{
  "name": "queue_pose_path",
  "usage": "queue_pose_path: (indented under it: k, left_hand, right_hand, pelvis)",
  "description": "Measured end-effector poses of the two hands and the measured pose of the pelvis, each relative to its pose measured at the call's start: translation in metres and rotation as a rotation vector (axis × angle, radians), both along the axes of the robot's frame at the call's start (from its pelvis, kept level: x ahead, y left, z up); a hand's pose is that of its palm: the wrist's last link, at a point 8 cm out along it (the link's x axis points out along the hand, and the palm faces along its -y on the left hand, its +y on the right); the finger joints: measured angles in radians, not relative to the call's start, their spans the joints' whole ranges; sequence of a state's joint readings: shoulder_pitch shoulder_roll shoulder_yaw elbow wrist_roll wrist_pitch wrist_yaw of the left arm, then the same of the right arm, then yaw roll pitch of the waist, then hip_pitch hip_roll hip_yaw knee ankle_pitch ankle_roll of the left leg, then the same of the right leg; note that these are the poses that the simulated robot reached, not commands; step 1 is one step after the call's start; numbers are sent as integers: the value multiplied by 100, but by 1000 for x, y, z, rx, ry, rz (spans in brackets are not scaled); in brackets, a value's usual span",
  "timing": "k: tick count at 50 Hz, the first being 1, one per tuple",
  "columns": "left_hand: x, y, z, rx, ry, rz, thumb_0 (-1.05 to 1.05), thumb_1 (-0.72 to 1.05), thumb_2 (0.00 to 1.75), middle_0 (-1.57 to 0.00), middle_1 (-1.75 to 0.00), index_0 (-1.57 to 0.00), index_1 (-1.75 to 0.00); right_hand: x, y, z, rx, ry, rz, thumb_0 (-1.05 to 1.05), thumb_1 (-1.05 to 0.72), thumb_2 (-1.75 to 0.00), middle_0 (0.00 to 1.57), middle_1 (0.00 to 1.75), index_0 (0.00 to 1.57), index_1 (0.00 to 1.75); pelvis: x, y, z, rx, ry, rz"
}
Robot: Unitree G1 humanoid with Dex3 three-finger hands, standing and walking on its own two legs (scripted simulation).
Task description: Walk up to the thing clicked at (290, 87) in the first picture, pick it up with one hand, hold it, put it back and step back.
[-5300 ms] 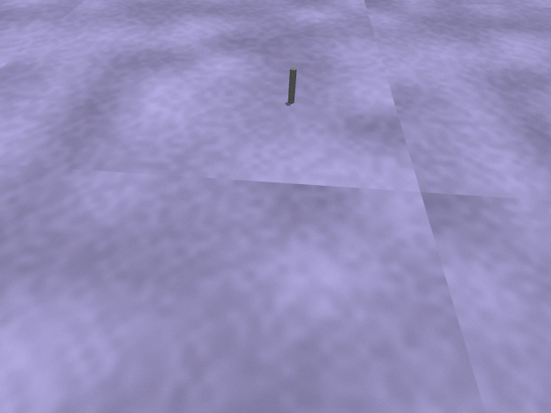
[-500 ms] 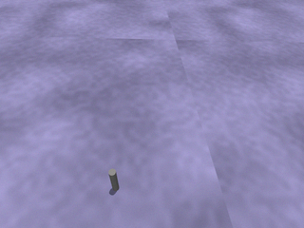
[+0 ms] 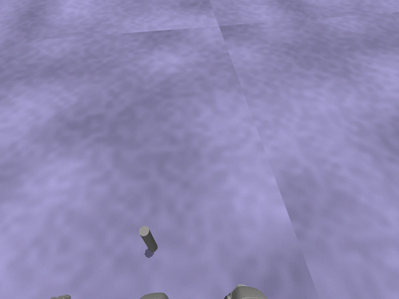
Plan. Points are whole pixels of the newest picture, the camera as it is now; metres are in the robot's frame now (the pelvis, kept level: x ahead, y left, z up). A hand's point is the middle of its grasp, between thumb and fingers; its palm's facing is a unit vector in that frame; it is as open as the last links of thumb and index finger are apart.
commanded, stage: walk up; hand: left
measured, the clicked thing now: (149, 239) +0.41 +0.23 -0.64
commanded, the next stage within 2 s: stand in 1.78 s
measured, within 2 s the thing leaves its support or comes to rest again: neither
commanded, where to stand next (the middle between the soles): +0.11 +0.01 m, yaw +2 degrees
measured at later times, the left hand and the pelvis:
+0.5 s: hand out of the picture +0.08 +0.26 -0.14, palm faces +0.02 -0.94 -0.33, open 7.4 cm; pelvis +0.02 +0.00 +0.01, yaw +1 degrees
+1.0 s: hand (82, 287) +0.16 +0.26 -0.13, palm faces +0.04 -0.94 -0.33, open 7.4 cm; pelvis +0.06 +0.00 +0.02, yaw +2 degrees
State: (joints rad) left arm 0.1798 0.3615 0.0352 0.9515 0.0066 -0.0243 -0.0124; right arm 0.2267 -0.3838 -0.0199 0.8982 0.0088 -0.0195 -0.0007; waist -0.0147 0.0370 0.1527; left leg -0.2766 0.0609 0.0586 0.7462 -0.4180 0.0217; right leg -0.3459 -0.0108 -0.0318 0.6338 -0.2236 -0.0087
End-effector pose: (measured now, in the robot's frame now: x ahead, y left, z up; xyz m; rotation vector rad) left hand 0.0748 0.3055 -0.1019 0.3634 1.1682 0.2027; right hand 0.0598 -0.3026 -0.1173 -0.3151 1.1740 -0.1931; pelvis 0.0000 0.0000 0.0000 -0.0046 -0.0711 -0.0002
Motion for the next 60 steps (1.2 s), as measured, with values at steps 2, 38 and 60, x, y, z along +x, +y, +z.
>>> queue_pose_path:
  k: [2,38,60]
  left_hand:
    - [2,-6,5,-4,-15,-6,1,91,89,-21,-30,-21,-30]
    - [34,-6,9,-41,32,85,1,90,89,-21,-30,-21,-30]
    - [69,-6,8,-62,-6,47,1,90,89,-21,-30,-21,-30]
  right_hand:
    - [9,1,-2,14,-8,17,1,-91,-90,20,30,20,30]
    - [79,2,17,-2,9,53,1,-91,-90,20,30,20,30]
    - [82,2,28,-26,11,22,1,-91,-90,20,30,20,30]
  pelvis:
    - [0,-3,2,16,0,1]
    - [54,-2,19,2,41,36]
    - [58,2,23,6,25,26]
